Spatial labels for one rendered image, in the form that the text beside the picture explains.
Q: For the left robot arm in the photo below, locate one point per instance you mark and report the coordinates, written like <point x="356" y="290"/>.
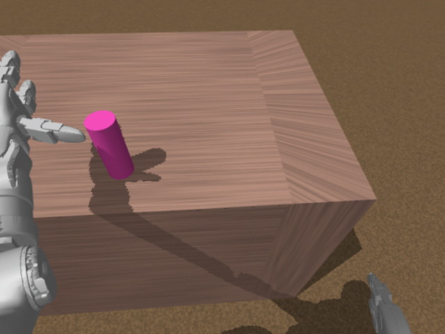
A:
<point x="27" y="282"/>

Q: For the can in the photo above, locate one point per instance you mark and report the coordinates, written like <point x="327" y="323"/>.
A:
<point x="105" y="133"/>

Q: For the right robot hand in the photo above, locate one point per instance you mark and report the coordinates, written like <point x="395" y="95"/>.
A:
<point x="387" y="317"/>

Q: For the left robot hand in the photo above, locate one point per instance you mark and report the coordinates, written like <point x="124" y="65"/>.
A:
<point x="16" y="108"/>

